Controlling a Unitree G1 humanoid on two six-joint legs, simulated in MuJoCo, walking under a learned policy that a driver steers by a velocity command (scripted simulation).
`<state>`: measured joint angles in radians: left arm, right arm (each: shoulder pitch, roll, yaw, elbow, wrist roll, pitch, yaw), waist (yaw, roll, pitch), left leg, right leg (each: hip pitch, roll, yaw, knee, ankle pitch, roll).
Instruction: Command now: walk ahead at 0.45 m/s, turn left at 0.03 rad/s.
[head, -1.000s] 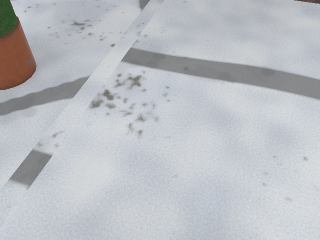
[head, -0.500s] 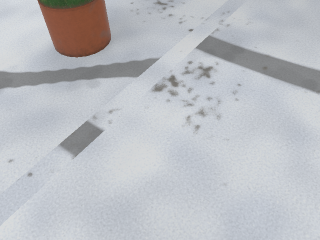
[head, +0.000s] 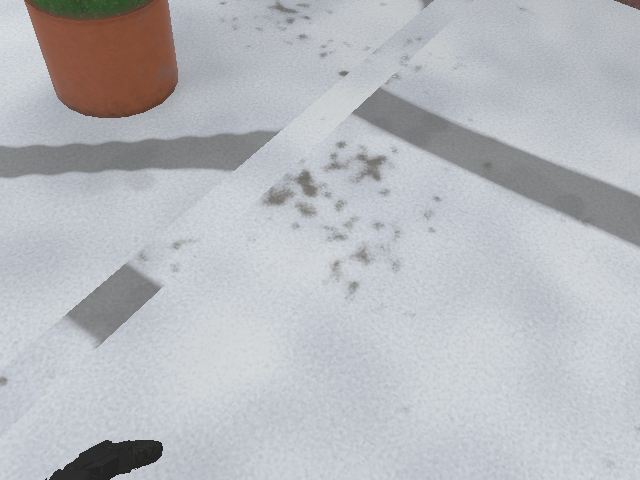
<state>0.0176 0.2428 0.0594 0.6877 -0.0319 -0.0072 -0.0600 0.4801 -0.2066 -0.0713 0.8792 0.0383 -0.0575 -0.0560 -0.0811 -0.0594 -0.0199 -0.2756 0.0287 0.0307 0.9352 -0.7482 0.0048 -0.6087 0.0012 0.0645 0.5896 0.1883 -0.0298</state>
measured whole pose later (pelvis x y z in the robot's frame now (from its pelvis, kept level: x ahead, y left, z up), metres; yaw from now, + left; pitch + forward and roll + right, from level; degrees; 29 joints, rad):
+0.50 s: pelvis +0.28 -0.06 -0.10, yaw -3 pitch +4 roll -1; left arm 0.38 0.23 0.07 0.91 -0.04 -0.07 0.00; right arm -0.04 -0.20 -0.06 0.72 0.01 -0.11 0.01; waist 0.09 0.03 0.01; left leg -0.68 0.04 -0.02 0.54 0.10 0.03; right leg 0.01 0.10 0.04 0.24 -0.32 -0.08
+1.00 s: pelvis +0.54 -0.06 -0.09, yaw -2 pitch +2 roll +1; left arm 0.03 0.24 0.06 0.76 -0.01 -0.06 0.00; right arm 0.33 -0.25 -0.06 0.89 0.02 -0.09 0.01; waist -0.09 -0.04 0.03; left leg -0.08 -0.08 0.00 0.26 -0.22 0.07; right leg -0.65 -0.11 0.06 0.61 0.05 0.01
